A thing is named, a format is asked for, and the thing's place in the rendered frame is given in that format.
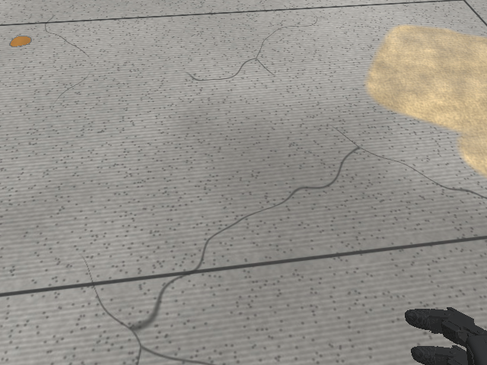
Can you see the robot right hand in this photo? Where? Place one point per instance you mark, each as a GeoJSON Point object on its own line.
{"type": "Point", "coordinates": [455, 326]}

